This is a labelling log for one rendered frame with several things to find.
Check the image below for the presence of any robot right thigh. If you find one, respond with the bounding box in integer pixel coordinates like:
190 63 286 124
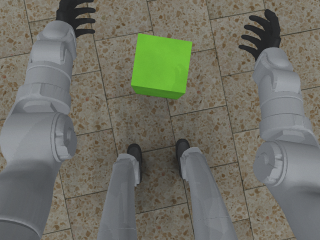
180 152 238 240

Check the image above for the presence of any left robot hand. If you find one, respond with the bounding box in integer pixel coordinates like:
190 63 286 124
55 0 96 38

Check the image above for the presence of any carton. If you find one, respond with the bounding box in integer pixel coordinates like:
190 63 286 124
131 33 193 100

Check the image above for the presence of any right robot forearm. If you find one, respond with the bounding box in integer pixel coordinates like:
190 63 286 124
252 47 320 149

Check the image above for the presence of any right robot hand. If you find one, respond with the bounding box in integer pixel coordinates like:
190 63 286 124
238 9 281 62

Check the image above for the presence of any left robot forearm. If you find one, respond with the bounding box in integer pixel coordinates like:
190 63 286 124
0 20 77 160

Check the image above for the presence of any robot right upper arm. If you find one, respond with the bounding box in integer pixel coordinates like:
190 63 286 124
252 139 320 240

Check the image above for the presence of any robot left thigh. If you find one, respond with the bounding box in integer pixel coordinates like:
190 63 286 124
96 158 140 240

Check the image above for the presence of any robot left upper arm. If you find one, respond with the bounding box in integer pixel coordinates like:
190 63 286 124
0 112 77 240

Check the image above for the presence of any robot thigh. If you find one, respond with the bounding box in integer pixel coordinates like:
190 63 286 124
96 158 140 240
180 152 238 240

